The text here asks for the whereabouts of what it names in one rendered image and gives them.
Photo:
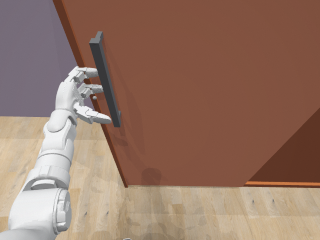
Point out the handle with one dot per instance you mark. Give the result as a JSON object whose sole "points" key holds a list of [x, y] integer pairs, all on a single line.
{"points": [[104, 76]]}

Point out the robot left hand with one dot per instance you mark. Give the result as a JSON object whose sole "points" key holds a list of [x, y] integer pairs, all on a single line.
{"points": [[68, 95]]}

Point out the wardrobe door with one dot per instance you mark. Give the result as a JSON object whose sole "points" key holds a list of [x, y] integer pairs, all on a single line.
{"points": [[209, 90], [298, 160]]}

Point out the left robot upper arm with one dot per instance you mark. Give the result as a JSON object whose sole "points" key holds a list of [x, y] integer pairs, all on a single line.
{"points": [[39, 215]]}

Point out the left robot forearm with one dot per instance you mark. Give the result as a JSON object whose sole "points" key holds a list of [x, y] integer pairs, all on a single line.
{"points": [[55, 157]]}

